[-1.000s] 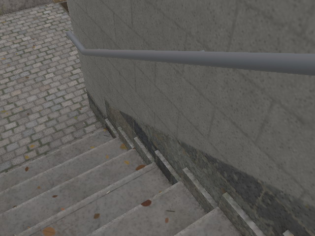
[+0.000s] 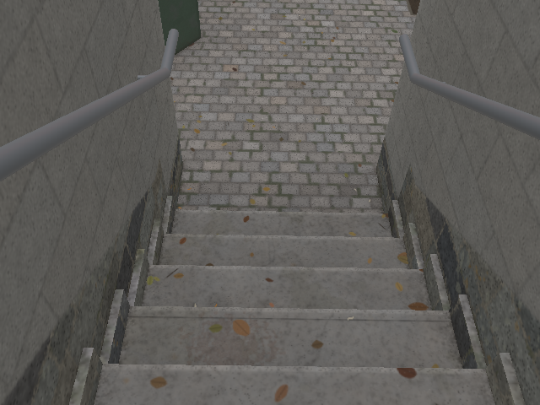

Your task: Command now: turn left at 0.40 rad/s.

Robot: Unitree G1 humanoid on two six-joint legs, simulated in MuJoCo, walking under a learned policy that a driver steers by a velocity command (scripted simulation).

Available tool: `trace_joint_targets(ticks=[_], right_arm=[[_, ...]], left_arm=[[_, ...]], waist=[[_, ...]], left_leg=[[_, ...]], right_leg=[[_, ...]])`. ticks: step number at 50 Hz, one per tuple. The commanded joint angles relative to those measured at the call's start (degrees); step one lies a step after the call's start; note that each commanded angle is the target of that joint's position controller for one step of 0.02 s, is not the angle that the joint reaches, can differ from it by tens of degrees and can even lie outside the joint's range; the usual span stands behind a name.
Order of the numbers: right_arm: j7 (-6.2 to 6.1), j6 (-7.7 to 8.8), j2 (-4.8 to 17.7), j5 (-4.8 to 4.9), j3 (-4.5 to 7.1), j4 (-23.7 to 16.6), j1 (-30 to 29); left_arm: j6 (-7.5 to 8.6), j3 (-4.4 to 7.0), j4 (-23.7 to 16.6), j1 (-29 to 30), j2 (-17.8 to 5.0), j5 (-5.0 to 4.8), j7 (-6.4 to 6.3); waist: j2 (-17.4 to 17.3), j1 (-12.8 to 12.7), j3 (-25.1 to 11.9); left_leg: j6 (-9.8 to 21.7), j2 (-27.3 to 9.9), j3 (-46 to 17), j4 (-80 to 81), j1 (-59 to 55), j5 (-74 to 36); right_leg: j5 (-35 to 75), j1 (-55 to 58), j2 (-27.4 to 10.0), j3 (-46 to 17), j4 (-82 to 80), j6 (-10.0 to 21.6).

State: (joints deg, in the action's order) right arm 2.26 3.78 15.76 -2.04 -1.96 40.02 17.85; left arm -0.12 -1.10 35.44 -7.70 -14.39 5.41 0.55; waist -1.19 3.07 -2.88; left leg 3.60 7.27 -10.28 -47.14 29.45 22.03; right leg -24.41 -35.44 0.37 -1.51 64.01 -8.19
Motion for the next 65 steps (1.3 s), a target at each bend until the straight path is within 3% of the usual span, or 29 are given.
trace_joint_targets(ticks=[1,2,3,4,5,6,7,8,10,11,13,15,17,19,20,21,22,24,26,31,44,51,52,54,56,59,62,64,65], right_arm=[[0.31,-0.1,9.9,2.19,3.8,-1.8,0.1],[0.78,-0.28,9.4,2.58,3.62,-1.6,-0.8],[1.74,-0.35,7.2,2.0,2.27,-2.5,-6.7],[2.72,-0.67,6.1,2.58,2.15,-1.7,-6.2],[2.3,-1.24,4.0,2.44,1.95,0.0,1.3],[1.03,-2.51,4.6,2.07,2.85,-0.2,5.6],[-0.72,-3.4,7.0,-0.77,3.82,-0.2,0.8],[-2.34,-3.96,4.8,-2.55,3.21,-0.6,-3.2],[-4.78,-3.98,4.4,-2.0,3.51,0.1,-3.2],[-4.77,-3.85,3.6,-2.19,3.02,0.6,-2.6],[-2.41,-4.03,1.5,-2.03,2.12,3.0,0.5],[1.64,-3.88,-1.3,-2.04,1.57,5.8,3.6],[5.05,-2.95,-2.6,-0.27,0.91,5.4,1.6],[5.01,-2.09,-0.4,1.08,1.57,5.9,1.9],[3.94,-1.68,2.7,0.72,2.36,4.7,1.8],[3.34,-1.01,7.9,0.96,3.09,2.0,-5.1],[3.54,-1.2,8.8,1.34,3.64,1.5,-8.8],[2.54,-1.51,5.4,3.35,3.3,1.7,-9.5],[2.81,-1.94,2.3,3.24,2.66,1.8,-9.3],[2.75,-2.54,3.0,2.11,3.7,4.3,-4.9],[2.04,-4.05,4.7,1.63,4.94,7.1,-6.8],[1.66,-5.08,4.4,1.38,5.1,9.9,-6.4],[1.55,-5.21,5.4,1.23,5.52,10.8,-5.2],[0.76,-4.65,8.1,-0.35,6.87,11.7,-3.4],[-0.2,-2.97,6.4,-1.22,6.84,13.0,-0.3],[-1.2,-0.5,2.7,-1.12,5.99,12.3,-1.9],[-1.35,0.49,4.3,-1.47,6.57,12.3,1.8],[-1.58,1.46,4.6,-1.63,6.47,14.3,8.5],[-1.99,1.66,3.9,-1.27,5.93,13.9,8.0]], left_arm=[[0.09,2.47,-4.7,4.3,-5.2,-1.51,0.5],[-0.11,2.54,-3.7,3.2,-4.6,-2.38,0.77],[0.07,2.05,-0.8,-3.7,-2.9,-2.88,1.64],[-0.07,3.33,-0.2,-5.9,-4.4,-2.94,1.65],[0.24,5.03,-0.5,-7.7,-9.2,-3.28,2.11],[0.58,7.13,-1.0,-7.4,-14.6,-1.41,2.76],[1.21,7.82,-0.7,-7.4,-13.7,-0.58,2.34],[1.99,6.23,-0.3,-4.6,-8.4,-1.54,1.95],[2.72,3.7,0.3,-4.2,-2.6,-3.97,2.31],[2.77,3.32,0.8,-3.9,-1.7,-3.86,2.54],[3.19,2.85,0.5,-1.3,-1.8,-4.11,2.9],[3.7,2.57,1.4,1.5,-3.4,-5.51,3.86],[3.54,2.27,3.2,1.2,-4.8,-6.39,4.68],[3.08,2.68,5.9,-1.4,-6.5,-7.05,6.45],[2.85,2.27,6.9,-3.8,-4.7,-7.24,7.2],[3.18,3.54,7.1,-10.5,-4.8,-6.03,6.12],[3.53,4.28,5.2,-5.9,-6.8,-4.76,5.18],[3.54,3.93,5.0,-1.5,-3.5,-4.17,4.4],[3.12,4.33,7.7,-5.2,-3.1,-5.18,4.33],[1.87,5.35,8.9,-2.6,-3.9,-4.97,4.59],[0.1,6.49,13.4,-2.8,-5.4,-4.8,3.61],[-0.85,6.43,15.7,-4.4,-5.5,-4.69,3.95],[-1.01,6.78,16.3,-5.7,-6.4,-4.61,3.91],[-0.65,8.02,16.7,-8.4,-9.1,-2.91,2.97],[0.56,8.02,17.3,-11.8,-7.8,-1.94,1.64],[2.26,6.57,14.6,-8.0,-3.9,-2.07,-0.04],[3.05,6.21,12.5,-6.3,-4.1,-1.89,-0.54],[4.13,5.33,11.8,-6.7,-1.1,-1.31,-0.72],[4.88,5.15,11.6,-5.6,-0.8,-0.8,-0.25]], waist=[[-6.2,0.0,-2.0],[-6.1,-0.3,-3.4],[-4.0,-4.6,-4.7],[-3.9,-6.3,-4.6],[2.7,-3.0,-8.7],[11.3,-2.7,-6.5],[7.2,-6.1,-4.4],[1.4,-5.5,-2.7],[5.5,-3.4,-2.2],[4.2,-3.1,-2.2],[1.6,-1.6,-1.9],[5.3,0.6,-0.5],[5.6,-0.2,2.6],[5.8,0.6,0.6],[5.2,0.7,-2.1],[-1.7,-6.7,-1.7],[-3.5,-7.1,3.0],[-0.2,-6.1,4.5],[0.3,-6.3,5.1],[0.0,-3.3,4.0],[0.6,-3.1,4.1],[1.2,-3.2,4.9],[1.1,-3.2,4.9],[1.1,-3.5,9.0],[1.1,-3.4,11.8],[0.8,-2.9,9.1],[-1.6,-0.9,10.7],[-6.3,0.1,11.5],[-4.7,0.1,12.9]], left_leg=[[13.4,-15.1,-23.2,17.7,-12.3,-28.4],[11.9,-14.4,-23.7,17.1,-13.1,-24.2],[10.1,-12.4,-20.8,14.6,-4.5,-25.0],[8.6,-11.1,-20.3,14.3,-2.2,-21.4],[1.7,-5.3,-12.1,9.7,3.5,-7.5],[-5.9,0.5,-2.6,1.2,12.7,11.4],[-8.6,-2.2,-1.2,-13.1,12.4,12.6],[-8.9,-2.5,-1.2,-22.5,15.2,10.3],[-10.3,-1.7,-2.1,-34.1,18.6,7.2],[-10.4,-2.0,-2.1,-36.9,19.6,3.9],[-11.3,-5.1,4.0,-25.1,14.3,-2.7],[-13.0,-8.9,10.7,-9.0,-4.2,-1.5],[-14.6,-8.0,11.9,2.6,-13.1,0.6],[-12.6,-8.6,10.0,17.4,-19.8,-12.8],[-10.3,-10.4,7.2,19.7,-22.4,-17.1],[-3.9,-10.7,5.7,22.0,-18.8,-18.4],[0.5,-10.0,4.4,24.5,-6.7,-3.7],[1.1,-11.0,2.6,29.6,-2.7,0.2],[-0.6,-10.3,4.4,28.7,-7.2,-4.6],[-1.3,-8.0,8.7,28.7,-15.3,-11.2],[-1.5,-6.9,11.0,31.0,-21.3,-18.8],[-1.8,-6.1,11.7,32.5,-22.3,-18.9],[-1.5,-6.0,11.8,33.0,-22.4,-12.3],[1.8,-7.2,10.4,32.6,-18.7,9.3],[5.6,-9.4,8.5,30.4,-17.0,15.6],[7.0,-10.6,8.3,27.6,-19.8,9.8],[10.4,-12.8,4.0,26.7,-21.8,9.7],[15.4,-20.3,-5.0,28.1,-23.0,8.8],[17.2,-23.4,-8.3,27.3,-23.3,6.6]], right_leg=[[-8.3,1.4,1.6,3.6,-17.7,1.1],[-2.3,5.7,0.8,2.4,-25.1,1.9],[12.5,18.7,0.3,3.0,-26.0,3.2],[15.9,24.4,-1.4,-0.5,-34.8,6.2],[40.1,36.8,-7.1,-7.0,-32.5,15.9],[40.9,38.2,-17.1,-20.4,-39.9,28.8],[29.1,31.3,-21.1,-25.8,-42.9,31.2],[24.9,26.7,-20.9,-25.4,-43.7,29.5],[38.3,26.5,-18.4,-21.6,-42.4,28.9],[40.3,26.2,-17.4,-18.6,-42.0,28.0],[32.2,22.3,-11.2,-8.9,-41.7,22.4],[15.1,9.7,-4.8,-1.6,-43.2,14.9],[-0.5,4.8,-6.3,-5.1,-43.7,11.8],[1.5,9.6,-8.4,-9.6,-40.9,12.1],[1.1,13.0,-7.6,-10.0,-38.1,9.6],[-0.4,16.4,-2.9,-2.7,-35.7,7.8],[3.6,19.8,-0.1,3.3,-34.7,6.8],[6.5,25.6,-0.3,3.9,-33.5,7.8],[10.9,26.1,-1.2,2.7,-37.5,8.5],[16.3,26.9,-0.6,2.9,-41.5,9.1],[21.3,30.6,0.0,3.7,-45.4,9.0],[22.9,32.7,0.2,3.8,-47.1,9.4],[16.1,33.0,0.3,3.9,-47.5,9.6],[-7.1,29.4,-0.6,2.3,-47.4,12.7],[-15.0,26.7,-3.1,-0.7,-46.0,16.7],[-10.0,27.1,-4.6,-2.2,-43.3,18.5],[-7.0,20.4,-1.4,-0.2,-35.4,18.4],[-4.9,15.1,2.0,4.9,-22.3,16.1],[-4.1,12.4,2.3,5.4,-20.5,15.0]])
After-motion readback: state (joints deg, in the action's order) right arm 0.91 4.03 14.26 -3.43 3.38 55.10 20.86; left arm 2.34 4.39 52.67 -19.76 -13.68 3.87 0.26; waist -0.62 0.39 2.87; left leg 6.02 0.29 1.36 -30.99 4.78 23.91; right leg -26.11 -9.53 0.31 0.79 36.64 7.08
